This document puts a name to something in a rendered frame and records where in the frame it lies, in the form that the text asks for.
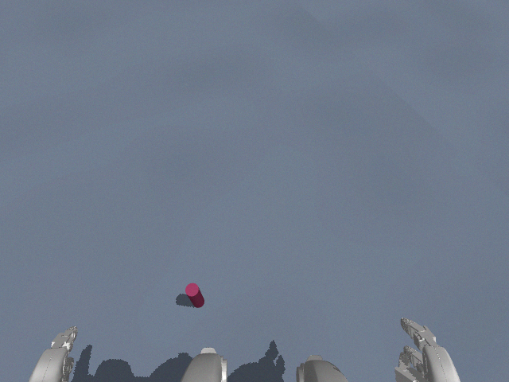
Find right robot hand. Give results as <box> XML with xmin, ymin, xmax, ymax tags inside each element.
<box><xmin>394</xmin><ymin>318</ymin><xmax>460</xmax><ymax>382</ymax></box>

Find left robot hand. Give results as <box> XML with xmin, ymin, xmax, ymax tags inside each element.
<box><xmin>29</xmin><ymin>326</ymin><xmax>78</xmax><ymax>382</ymax></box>

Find can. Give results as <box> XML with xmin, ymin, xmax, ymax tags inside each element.
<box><xmin>185</xmin><ymin>283</ymin><xmax>204</xmax><ymax>308</ymax></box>

